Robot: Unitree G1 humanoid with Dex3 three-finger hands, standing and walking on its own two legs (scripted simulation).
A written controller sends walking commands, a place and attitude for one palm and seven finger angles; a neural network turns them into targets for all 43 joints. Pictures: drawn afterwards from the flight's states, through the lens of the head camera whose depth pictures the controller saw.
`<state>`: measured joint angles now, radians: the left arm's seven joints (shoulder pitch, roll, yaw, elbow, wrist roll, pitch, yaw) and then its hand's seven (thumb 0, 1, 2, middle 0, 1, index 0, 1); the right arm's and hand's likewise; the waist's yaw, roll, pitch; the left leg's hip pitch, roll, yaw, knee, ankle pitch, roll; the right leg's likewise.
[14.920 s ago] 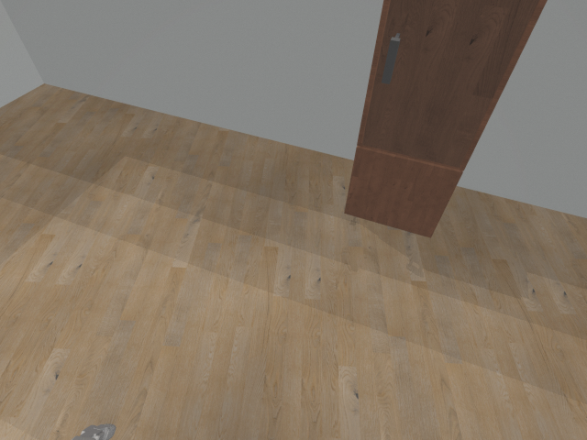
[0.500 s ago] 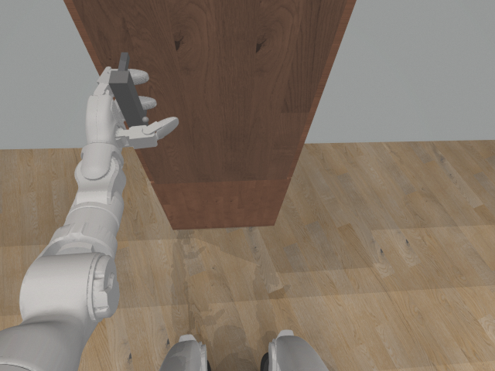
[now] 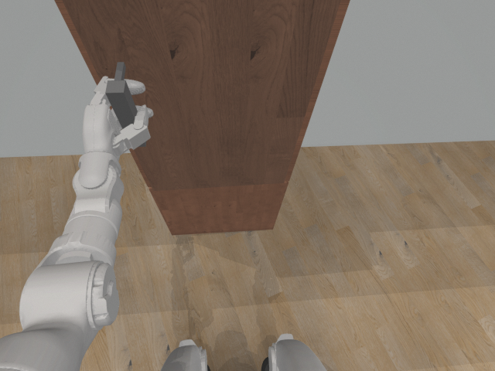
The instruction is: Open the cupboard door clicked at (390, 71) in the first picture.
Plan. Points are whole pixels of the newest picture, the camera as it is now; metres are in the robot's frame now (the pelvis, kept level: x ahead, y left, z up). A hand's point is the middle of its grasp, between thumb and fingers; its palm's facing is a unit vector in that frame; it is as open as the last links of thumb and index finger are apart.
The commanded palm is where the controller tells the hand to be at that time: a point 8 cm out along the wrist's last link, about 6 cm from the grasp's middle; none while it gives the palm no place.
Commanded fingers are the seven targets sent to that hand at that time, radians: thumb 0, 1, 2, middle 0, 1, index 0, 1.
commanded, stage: pull the door open along its arc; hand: left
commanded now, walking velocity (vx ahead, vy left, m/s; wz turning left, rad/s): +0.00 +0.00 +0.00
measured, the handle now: (130, 106) +0.54 +0.17 +0.07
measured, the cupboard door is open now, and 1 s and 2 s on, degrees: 1 43 41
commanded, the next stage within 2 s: open thumb and fingers to let go in 1.06 s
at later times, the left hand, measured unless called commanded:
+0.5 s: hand (164, 188) +0.37 +0.10 +0.08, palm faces +0.18 -0.98 +0.07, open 6.5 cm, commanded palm +0.32 +0.15 +0.07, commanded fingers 0.00 0.90 0.90 -0.40 -1.35 -0.40 -1.35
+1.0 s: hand (227, 244) +0.29 +0.02 +0.08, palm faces +0.28 -0.96 -0.04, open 6.7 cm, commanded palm +0.20 +0.04 +0.07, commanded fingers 0.00 0.90 0.90 -0.40 -1.35 -0.40 -1.35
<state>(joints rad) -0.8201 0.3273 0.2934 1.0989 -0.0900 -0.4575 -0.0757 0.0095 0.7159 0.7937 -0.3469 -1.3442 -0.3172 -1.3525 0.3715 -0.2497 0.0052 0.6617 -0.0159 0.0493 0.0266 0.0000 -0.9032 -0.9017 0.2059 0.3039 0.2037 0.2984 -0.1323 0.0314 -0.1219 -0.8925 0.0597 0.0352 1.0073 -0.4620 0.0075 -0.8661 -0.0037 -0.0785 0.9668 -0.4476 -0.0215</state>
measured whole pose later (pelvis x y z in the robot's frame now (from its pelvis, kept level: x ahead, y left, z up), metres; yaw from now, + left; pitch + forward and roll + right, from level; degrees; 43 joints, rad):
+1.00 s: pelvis +0.01 -0.04 +0.02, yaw +3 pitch +9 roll +1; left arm 0.20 -0.06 -0.31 0.02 0.07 -0.16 0.53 0.04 0.63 0.68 -0.28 -1.30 -0.32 -1.33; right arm 0.21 -0.17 0.01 0.54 -0.06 -0.01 0.05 0.01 -0.90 -0.90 0.20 0.30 0.20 0.30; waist -0.04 0.04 -0.14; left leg -0.60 0.05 -0.01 0.88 -0.44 -0.05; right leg -0.59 0.00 -0.12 0.91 -0.48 -0.08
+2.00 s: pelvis -0.02 -0.02 +0.01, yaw +1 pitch +9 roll +0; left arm 0.02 -0.09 -0.33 0.17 0.09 -0.19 0.62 -0.01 -0.49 0.30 -0.25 -0.64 -0.24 -0.64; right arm 0.18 -0.17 0.00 0.57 -0.06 -0.04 0.03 0.01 -0.90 -0.90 0.20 0.30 0.20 0.30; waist -0.01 0.04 -0.12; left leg -0.69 0.01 -0.04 0.98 -0.45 -0.03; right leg -0.68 -0.01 -0.09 0.98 -0.47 -0.05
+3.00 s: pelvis +0.01 -0.01 -0.01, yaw +1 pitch +11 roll +0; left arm 0.56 0.08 -0.25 -0.30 -0.01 -0.30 0.06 -0.01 -0.50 0.30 -0.17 -0.31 -0.18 -0.32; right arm 0.25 -0.20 0.02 0.37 -0.01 -0.04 0.01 0.01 -0.90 -0.90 0.21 0.30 0.20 0.30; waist 0.01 0.03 -0.13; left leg -0.73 0.01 -0.02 1.05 -0.52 -0.02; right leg -0.72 -0.01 -0.07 1.06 -0.53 -0.03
